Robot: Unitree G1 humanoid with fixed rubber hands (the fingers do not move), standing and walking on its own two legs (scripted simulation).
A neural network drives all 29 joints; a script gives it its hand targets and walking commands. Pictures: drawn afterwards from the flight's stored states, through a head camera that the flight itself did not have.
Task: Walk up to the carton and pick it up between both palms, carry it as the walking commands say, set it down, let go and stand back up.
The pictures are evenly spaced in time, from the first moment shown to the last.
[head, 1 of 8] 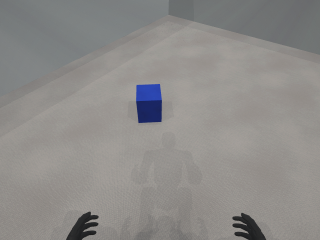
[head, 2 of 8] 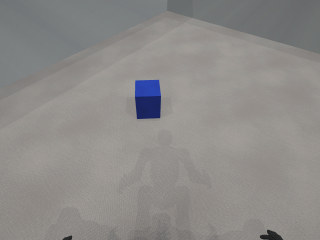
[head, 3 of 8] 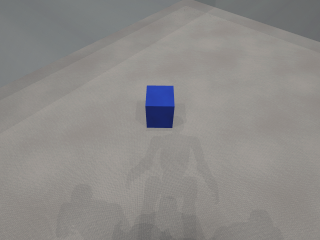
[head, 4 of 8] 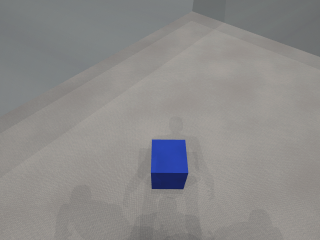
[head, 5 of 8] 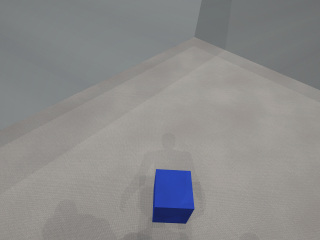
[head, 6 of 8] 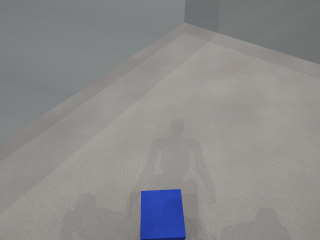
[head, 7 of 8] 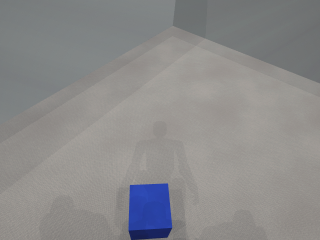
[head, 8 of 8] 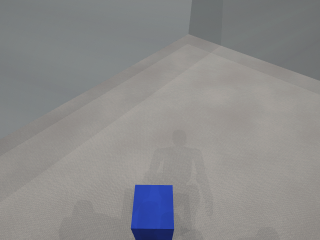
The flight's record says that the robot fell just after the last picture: no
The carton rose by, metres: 0.00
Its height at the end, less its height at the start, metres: +0.00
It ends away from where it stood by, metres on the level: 0.00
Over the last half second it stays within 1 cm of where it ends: yes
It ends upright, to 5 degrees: yes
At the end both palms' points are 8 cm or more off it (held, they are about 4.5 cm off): yes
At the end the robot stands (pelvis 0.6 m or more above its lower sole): yes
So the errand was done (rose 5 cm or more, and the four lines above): no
